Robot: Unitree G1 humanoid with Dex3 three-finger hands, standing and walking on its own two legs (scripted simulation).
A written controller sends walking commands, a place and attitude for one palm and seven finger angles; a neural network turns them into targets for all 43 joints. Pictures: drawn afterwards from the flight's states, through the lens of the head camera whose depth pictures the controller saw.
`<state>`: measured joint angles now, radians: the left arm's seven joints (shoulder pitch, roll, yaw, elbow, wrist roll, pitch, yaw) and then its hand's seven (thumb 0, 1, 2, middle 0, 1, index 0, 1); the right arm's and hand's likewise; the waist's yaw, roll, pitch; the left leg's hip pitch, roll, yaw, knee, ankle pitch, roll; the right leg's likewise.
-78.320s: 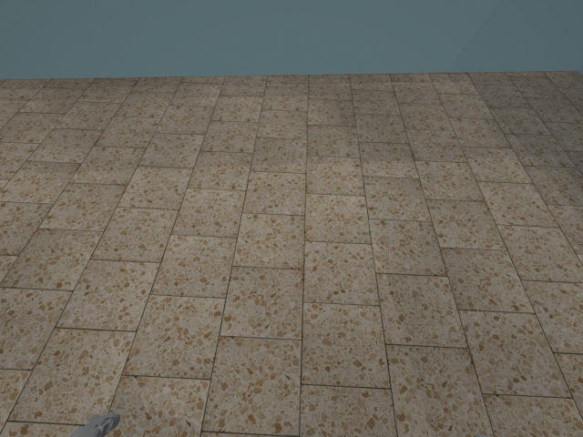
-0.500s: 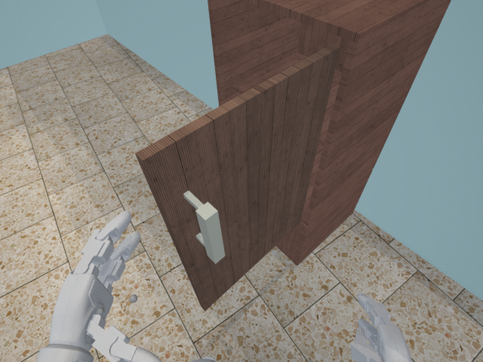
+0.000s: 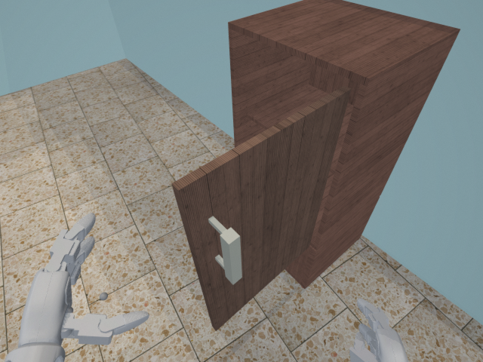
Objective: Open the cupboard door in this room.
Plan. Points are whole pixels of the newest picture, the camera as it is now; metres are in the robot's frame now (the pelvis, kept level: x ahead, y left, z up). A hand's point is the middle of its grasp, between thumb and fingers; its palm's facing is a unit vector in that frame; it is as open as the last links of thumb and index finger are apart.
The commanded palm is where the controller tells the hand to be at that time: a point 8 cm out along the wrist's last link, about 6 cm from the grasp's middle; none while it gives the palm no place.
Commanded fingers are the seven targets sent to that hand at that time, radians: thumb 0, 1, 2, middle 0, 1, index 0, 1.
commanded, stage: draw the hand back to the body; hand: left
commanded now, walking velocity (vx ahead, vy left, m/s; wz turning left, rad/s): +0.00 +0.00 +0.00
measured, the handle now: (224, 250) +0.31 +0.07 +0.02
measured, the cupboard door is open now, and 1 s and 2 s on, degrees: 92 92 92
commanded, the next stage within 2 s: step back with the hand held close in 0.80 s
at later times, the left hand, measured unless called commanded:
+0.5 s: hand (43, 243) +0.20 +0.26 +0.18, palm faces +0.48 -0.78 -0.41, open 8.3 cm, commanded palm +0.15 +0.29 +0.19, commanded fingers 0.00 0.90 0.90 -0.20 -0.30 -0.20 -0.30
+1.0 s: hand (60, 246) +0.20 +0.24 +0.18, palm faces +0.45 -0.79 -0.42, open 7.4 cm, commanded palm +0.15 +0.27 +0.20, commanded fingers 0.00 0.90 0.90 -0.20 -0.30 -0.20 -0.30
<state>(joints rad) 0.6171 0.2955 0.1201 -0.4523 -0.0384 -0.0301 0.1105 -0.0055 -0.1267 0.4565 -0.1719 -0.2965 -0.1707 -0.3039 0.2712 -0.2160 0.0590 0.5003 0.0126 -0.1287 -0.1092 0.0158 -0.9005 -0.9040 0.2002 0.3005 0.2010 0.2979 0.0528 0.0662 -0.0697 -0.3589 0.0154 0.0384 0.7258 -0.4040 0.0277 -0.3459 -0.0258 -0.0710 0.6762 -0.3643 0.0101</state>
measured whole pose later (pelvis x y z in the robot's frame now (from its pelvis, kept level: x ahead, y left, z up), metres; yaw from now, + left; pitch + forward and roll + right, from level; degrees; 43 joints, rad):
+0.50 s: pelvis +0.01 -0.01 +0.02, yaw -1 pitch -4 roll -1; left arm 0.46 0.35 0.35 -0.40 -0.06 -0.06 0.13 0.01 0.72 0.82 -0.21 -0.30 -0.21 -0.30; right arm 0.20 -0.23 0.03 0.62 0.00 -0.12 -0.08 0.02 -0.90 -0.90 0.20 0.30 0.20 0.30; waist 0.08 0.07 0.02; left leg -0.08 0.01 0.06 0.44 -0.28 0.02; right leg -0.09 -0.01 -0.06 0.40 -0.25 0.00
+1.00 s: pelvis +0.00 -0.02 +0.03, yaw -1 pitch -3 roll -1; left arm 0.46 0.33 0.36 -0.36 -0.06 -0.10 0.11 0.02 0.89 0.89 -0.21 -0.30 -0.21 -0.30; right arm 0.18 -0.23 0.02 0.63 0.00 -0.09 -0.08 0.02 -0.90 -0.90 0.20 0.30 0.20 0.30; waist 0.06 0.09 0.02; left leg -0.10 0.04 0.05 0.42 -0.26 0.00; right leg -0.09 0.02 -0.06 0.36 -0.21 -0.02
